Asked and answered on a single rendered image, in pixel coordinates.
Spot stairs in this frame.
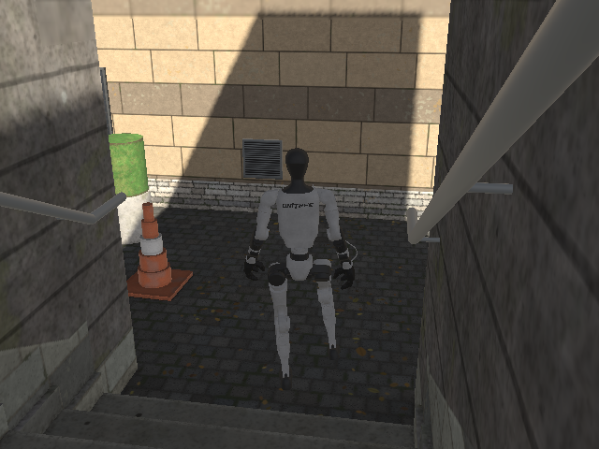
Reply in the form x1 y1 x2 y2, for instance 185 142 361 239
0 393 419 449

